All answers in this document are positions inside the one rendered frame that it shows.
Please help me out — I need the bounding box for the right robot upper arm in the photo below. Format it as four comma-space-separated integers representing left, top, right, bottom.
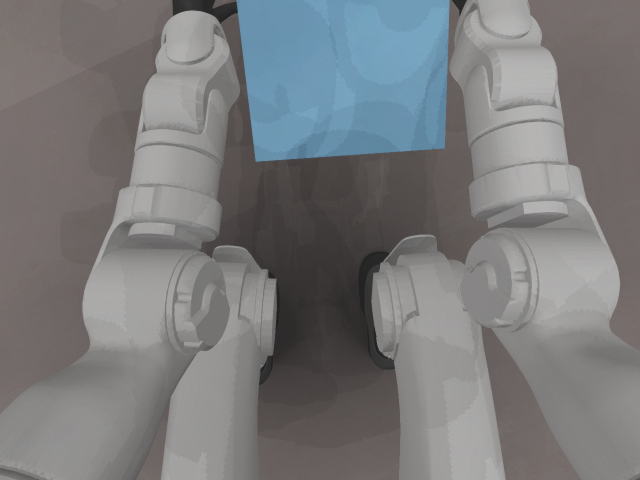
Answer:
460, 228, 640, 480

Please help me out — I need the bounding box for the left robot thigh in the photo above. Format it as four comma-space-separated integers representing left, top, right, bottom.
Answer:
161, 262, 277, 480

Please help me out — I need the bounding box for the left robot upper arm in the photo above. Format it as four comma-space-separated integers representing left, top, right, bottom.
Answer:
0, 248, 230, 480

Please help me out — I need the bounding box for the robot right foot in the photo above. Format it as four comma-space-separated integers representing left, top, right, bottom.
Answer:
359, 251, 395, 370

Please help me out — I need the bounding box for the carton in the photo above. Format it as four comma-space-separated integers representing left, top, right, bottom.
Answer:
236, 0, 450, 162

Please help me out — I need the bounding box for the left robot forearm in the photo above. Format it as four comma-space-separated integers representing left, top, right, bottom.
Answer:
82, 11, 240, 327

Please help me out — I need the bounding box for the left robot hand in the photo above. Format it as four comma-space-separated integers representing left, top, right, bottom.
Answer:
172, 0, 238, 24

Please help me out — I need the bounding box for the right robot forearm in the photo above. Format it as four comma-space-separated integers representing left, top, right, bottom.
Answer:
449, 0, 620, 291

